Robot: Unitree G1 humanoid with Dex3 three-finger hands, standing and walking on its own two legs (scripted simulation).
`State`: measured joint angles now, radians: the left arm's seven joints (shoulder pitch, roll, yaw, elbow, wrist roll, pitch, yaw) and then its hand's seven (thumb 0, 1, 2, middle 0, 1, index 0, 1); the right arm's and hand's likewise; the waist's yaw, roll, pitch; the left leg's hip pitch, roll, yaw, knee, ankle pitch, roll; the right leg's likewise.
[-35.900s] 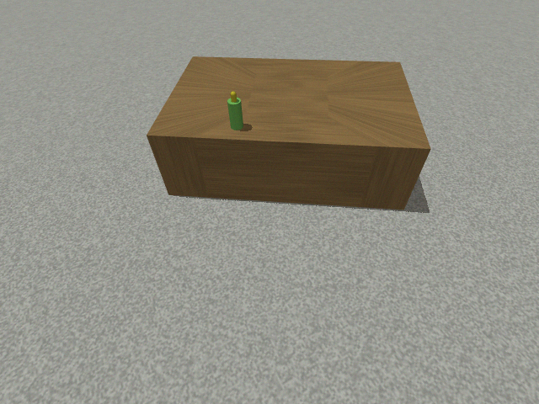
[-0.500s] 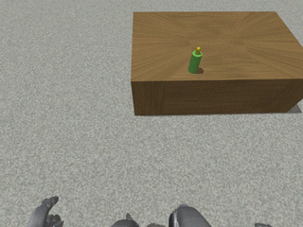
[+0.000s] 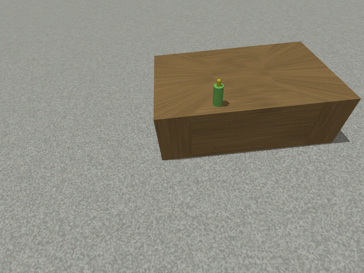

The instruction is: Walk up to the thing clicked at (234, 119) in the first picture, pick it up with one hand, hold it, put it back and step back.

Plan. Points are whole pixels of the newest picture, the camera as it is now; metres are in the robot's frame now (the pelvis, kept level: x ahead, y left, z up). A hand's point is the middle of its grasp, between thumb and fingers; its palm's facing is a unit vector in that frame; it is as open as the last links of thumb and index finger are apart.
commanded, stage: step back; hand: right
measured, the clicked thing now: (218, 92) +1.10 -0.14 -0.29
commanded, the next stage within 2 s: stand in 0.80 s
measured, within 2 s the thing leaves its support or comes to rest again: neither
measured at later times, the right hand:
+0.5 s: hand out of the picture +0.09 -0.26 -0.15, palm faces -0.06 +0.93 -0.36, open 7.4 cm
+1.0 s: hand out of the picture +0.16 -0.22 -0.14, palm faces -0.11 +0.93 -0.34, open 7.4 cm
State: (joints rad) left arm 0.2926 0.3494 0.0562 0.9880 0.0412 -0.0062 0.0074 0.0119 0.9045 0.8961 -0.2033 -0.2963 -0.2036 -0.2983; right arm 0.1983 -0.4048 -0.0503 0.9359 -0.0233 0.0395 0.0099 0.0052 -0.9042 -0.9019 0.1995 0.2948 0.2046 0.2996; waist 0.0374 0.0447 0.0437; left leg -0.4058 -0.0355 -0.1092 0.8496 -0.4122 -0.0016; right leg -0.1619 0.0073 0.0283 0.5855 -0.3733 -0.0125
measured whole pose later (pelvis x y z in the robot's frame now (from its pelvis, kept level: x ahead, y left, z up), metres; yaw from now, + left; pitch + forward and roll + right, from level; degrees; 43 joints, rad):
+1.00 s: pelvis +0.03 +0.02 +0.01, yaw +4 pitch -3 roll +0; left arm 0.06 0.35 0.01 1.11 0.00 -0.01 0.00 0.01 0.91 0.90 -0.20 -0.30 -0.20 -0.30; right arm 0.07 -0.33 0.00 1.07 -0.01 -0.03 0.00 0.00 -0.90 -0.90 0.20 0.30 0.21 0.30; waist 0.02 -0.01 0.08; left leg -0.14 -0.01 -0.02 0.43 -0.24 0.00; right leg -0.13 -0.04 -0.04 0.42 -0.24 0.03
